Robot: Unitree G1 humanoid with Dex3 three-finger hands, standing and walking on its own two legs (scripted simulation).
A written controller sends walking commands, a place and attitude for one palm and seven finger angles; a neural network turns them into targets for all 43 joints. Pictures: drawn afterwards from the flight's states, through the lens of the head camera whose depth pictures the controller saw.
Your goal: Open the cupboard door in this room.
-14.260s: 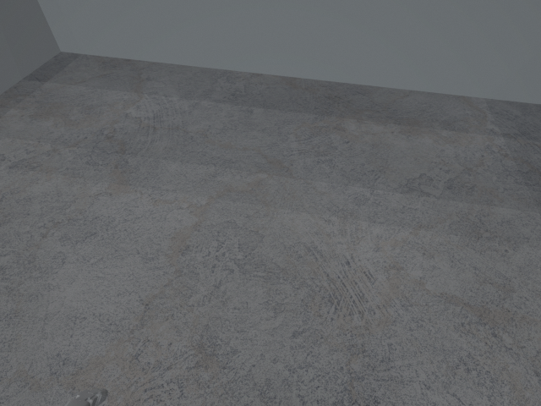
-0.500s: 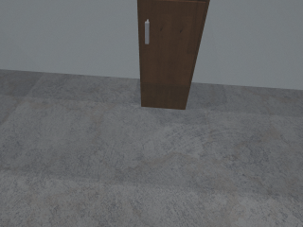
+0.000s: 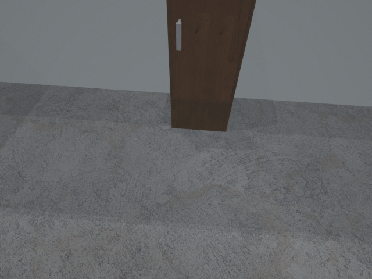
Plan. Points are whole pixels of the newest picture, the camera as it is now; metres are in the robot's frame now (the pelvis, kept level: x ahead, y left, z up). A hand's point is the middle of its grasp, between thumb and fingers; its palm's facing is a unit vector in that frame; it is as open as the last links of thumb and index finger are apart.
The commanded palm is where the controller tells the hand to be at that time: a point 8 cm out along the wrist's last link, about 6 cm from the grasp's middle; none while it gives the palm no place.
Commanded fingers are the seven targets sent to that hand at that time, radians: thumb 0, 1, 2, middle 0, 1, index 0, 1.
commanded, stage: walk to a spot facing it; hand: left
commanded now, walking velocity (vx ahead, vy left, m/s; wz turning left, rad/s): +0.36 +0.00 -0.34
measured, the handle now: (179, 34) +1.19 +0.10 -0.04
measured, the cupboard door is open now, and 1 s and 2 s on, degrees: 0 0 0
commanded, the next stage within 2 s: turn to face it in 0.74 s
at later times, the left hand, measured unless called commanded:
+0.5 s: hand (107, 276) +0.16 +0.21 -0.18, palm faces -0.14 -0.98 -0.15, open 7.4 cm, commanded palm none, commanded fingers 0.00 0.90 0.90 -0.20 -0.30 -0.20 -0.30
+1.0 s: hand (155, 186) +0.41 +0.12 -0.17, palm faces -0.32 -0.92 -0.23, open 7.3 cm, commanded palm none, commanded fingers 0.00 0.90 0.90 -0.20 -0.30 -0.20 -0.30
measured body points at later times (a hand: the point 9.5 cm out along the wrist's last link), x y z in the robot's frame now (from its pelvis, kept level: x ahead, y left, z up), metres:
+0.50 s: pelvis +0.10 +0.04 +0.00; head +0.13 +0.05 +0.45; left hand +0.17 +0.26 -0.17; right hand +0.00 -0.16 -0.15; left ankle +0.03 +0.12 -0.74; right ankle +0.10 -0.10 -0.65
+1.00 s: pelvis +0.29 -0.04 -0.01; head +0.32 -0.06 +0.44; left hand +0.43 +0.17 -0.16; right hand +0.30 -0.30 -0.15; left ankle +0.38 +0.10 -0.68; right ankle +0.30 -0.12 -0.74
